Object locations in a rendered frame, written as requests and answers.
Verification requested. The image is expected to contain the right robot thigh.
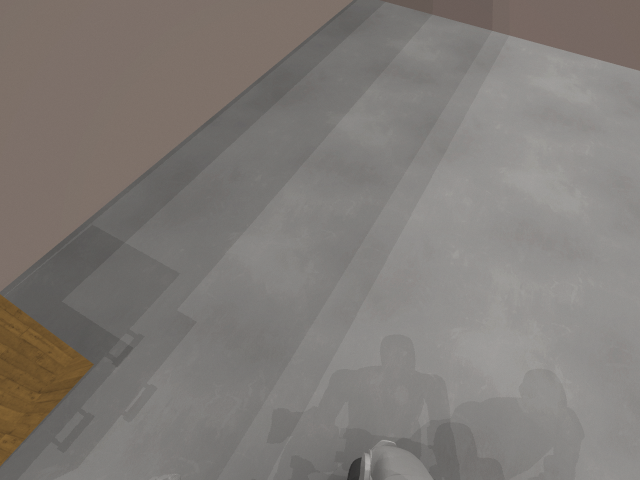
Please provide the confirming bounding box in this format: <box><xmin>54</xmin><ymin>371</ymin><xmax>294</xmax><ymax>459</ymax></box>
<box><xmin>360</xmin><ymin>446</ymin><xmax>433</xmax><ymax>480</ymax></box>

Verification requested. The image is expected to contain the cabinet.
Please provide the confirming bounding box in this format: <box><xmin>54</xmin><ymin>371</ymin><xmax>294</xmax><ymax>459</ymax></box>
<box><xmin>0</xmin><ymin>295</ymin><xmax>94</xmax><ymax>466</ymax></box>

